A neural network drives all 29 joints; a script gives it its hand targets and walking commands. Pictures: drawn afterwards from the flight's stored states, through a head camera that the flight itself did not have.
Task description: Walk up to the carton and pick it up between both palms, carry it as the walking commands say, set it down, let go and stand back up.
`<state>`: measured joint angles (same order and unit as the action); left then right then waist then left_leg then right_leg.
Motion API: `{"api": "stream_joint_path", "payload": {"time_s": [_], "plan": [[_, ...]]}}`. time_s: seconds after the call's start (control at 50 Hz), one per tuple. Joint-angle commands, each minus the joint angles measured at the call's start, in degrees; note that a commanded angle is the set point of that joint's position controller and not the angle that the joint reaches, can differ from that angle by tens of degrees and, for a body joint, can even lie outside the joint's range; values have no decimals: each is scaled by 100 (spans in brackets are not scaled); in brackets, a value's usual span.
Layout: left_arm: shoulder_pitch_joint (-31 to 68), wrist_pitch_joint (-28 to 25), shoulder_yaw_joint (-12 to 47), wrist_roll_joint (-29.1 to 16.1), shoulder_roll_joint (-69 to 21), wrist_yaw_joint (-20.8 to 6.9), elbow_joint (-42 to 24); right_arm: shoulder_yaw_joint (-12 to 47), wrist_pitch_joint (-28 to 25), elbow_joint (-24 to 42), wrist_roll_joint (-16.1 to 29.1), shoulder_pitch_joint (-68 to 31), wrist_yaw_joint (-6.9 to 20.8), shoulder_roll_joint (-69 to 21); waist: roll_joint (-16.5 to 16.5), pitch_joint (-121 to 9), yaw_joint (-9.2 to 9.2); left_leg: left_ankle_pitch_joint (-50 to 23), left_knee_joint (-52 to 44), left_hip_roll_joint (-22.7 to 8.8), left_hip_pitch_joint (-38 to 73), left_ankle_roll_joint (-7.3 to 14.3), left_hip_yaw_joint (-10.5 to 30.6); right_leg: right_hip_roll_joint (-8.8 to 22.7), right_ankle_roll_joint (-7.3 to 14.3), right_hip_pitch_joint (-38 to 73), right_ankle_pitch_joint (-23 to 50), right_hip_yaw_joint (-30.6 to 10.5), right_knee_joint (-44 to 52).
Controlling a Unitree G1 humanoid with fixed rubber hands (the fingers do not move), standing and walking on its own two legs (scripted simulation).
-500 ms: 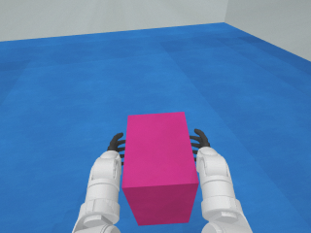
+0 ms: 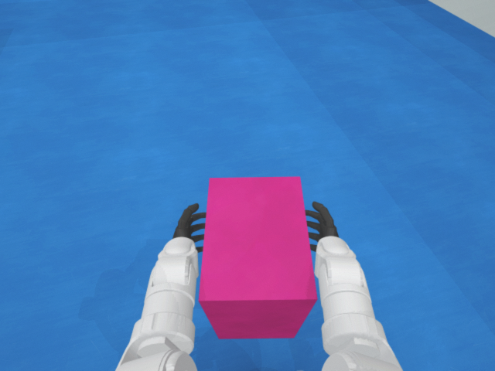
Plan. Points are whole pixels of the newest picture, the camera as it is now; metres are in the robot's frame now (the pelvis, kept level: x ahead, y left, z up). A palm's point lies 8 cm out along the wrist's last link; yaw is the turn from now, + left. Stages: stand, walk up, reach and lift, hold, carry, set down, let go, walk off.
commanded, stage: set down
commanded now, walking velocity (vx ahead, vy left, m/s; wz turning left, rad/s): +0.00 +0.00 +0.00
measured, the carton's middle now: (255, 265) +0.32 -0.04 -0.07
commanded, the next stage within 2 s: none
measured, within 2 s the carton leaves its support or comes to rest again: neither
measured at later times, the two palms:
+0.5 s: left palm (202, 263) +0.35 +0.07 -0.11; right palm (322, 260) +0.34 -0.18 -0.11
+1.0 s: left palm (205, 265) +0.39 +0.07 -0.19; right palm (310, 265) +0.36 -0.18 -0.19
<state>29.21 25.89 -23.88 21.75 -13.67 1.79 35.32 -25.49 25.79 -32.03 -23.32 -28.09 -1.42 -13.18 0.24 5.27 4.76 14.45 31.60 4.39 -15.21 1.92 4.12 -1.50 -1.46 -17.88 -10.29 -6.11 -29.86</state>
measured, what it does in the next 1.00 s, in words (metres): lowers itself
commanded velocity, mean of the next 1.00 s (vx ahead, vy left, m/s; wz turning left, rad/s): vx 0.00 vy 0.00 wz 0.00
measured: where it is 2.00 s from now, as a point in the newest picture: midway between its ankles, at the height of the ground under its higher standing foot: outside the picture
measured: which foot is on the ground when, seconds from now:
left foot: down 0.00-1.00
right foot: down 0.00-1.00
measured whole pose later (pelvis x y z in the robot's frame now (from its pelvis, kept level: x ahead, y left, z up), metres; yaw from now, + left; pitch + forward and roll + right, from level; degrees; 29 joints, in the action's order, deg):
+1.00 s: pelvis -0.02 -0.02 -0.12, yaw +2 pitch +31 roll +1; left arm 40.0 6.3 -20.6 13.4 -8.5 5.3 42.0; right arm -24.4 7.6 -35.0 -15.4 -36.9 -6.7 -9.9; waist 3.1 -5.8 4.0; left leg 26.2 70.7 7.9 -75.6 -0.9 5.7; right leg -4.7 -1.3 -78.6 -22.0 -5.6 -69.5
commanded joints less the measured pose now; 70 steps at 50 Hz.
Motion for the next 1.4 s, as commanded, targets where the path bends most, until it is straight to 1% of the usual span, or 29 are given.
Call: {"api": "stream_joint_path", "payload": {"time_s": [0.0, 0.04, 0.08, 0.14, 0.28, 0.4, 0.46, 0.48, 0.56, 0.62, 0.68, 0.82, 0.96, 1.06, 1.22, 1.3, 1.38], "plan": [[2465, -627, 2519, -771, -5298, -662, 177, 2506, -422, -544, 831, -2212, 1073, -4652, 240, -2382, 5, -1456, -424, -61, 44, -211, 385, -414, 243, 526, 992, 191, -69], [2203, -896, 2660, -785, -5344, -590, 171, 2635, -719, -442, 863, -2080, 1096, -4567, 288, -2705, 5, -1966, -189, -37, -23, -245, 436, -463, 256, 181, 1177, 192, -261], [2012, -1145, 2835, -823, -5424, -530, 132, 2786, -979, -376, 888, -1927, 1104, -4516, 297, -3053, 14, -2306, 1, -2, -59, -272, 464, -503, 264, -49, 1344, 193, -412], [1841, -1468, 3033, -845, -5413, -477, 152, 2950, -1296, -340, 871, -1747, 1064, -4460, 226, -3376, 38, -2392, 175, 81, -299, -281, 438, -544, 250, -247, 1546, 209, -584], [1935, -2033, 3119, -776, -5003, -439, 298, 3041, -1813, -496, 766, -1734, 877, -4456, 59, -3696, 0, -1679, 567, 320, -1429, -214, 220, -551, 188, -632, 1694, 218, -1044], [2221, -2267, 3079, -726, -4500, -532, 328, 3131, -2043, -567, 837, -1906, 652, -4562, -114, -4008, -95, -898, 1081, 456, -2630, -153, 19, -502, 75, -752, 1610, 124, -1460], [2431, -2288, 3089, -745, -4384, -615, 296, 3232, -2070, -501, 927, -2094, 550, -4664, -157, -4250, -161, -476, 1365, 497, -3115, -110, -46, -490, 21, -782, 1319, 75, -1657], [2533, -2280, 3095, -760, -4359, -642, 312, 3249, -2062, -484, 949, -2182, 515, -4692, -171, -4301, -147, -329, 1469, 504, -3290, -91, -56, -489, 5, -826, 1174, 66, -1724], [2852, -2210, 3074, -791, -4371, -724, 351, 3353, -1977, -440, 999, -2498, 417, -4869, -186, -4451, -186, 160, 1843, 549, -3767, -30, -104, -503, -36, -1062, 498, 19, -1953], [3073, -2138, 3033, -805, -4420, -752, 438, 3335, -1892, -511, 988, -2693, 380, -4984, -157, -4488, -173, 375, 2085, 583, -4040, -14, -121, -532, -47, -1315, 124, 18, -2127], [3270, -2094, 2986, -834, -4472, -751, 546, 3269, -1830, -618, 961, -2857, 358, -5044, -121, -4545, -131, 467, 2303, 619, -4273, -23, -125, -558, -51, -1595, -49, 55, -2325], [3595, -2113, 2924, -925, -4575, -613, 774, 3113, -1813, -774, 955, -3202, 378, -4965, -6, -4811, -37, 412, 2754, 681, -4669, -108, -119, -616, -52, -2333, 22, 226, -2886], [3843, -2146, 3005, -1063, -4707, -370, 838, 3000, -1860, -783, 1038, -3554, 493, -4707, 154, -5191, 76, 219, 3189, 713, -4780, -250, -110, -684, -28, -3193, 164, 452, -3492], [4039, -2107, 3080, -1160, -4761, -232, 792, 2978, -1831, -790, 1148, -3786, 597, -4596, 193, -5516, 95, 100, 3530, 742, -4863, -320, -131, -729, -38, -3650, 262, 545, -3896], [4393, -1963, 3187, -1328, -4833, -121, 676, 2983, -1720, -791, 1305, -4162, 720, -4406, 275, -5882, 148, -1, 4050, 783, -5083, -392, -153, -781, -63, -4259, 307, 640, -4455], [4621, -1890, 3185, -1388, -4824, -88, 662, 2942, -1656, -840, 1350, -4364, 757, -4333, 299, -5956, 198, 42, 4283, 809, -5262, -412, -168, -804, -73, -4475, 273, 685, -4691], [4864, -1832, 3129, -1408, -4772, -76, 694, 2878, -1590, -924, 1377, -4562, 775, -4312, 301, -6000, 208, 126, 4507, 837, -5512, -410, -215, -818, -88, -4629, 240, 711, -4904]]}}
